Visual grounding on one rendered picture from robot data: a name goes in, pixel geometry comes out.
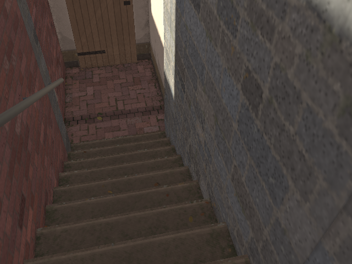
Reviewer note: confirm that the stairs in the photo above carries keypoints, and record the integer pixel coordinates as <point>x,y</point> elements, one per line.
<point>194,247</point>

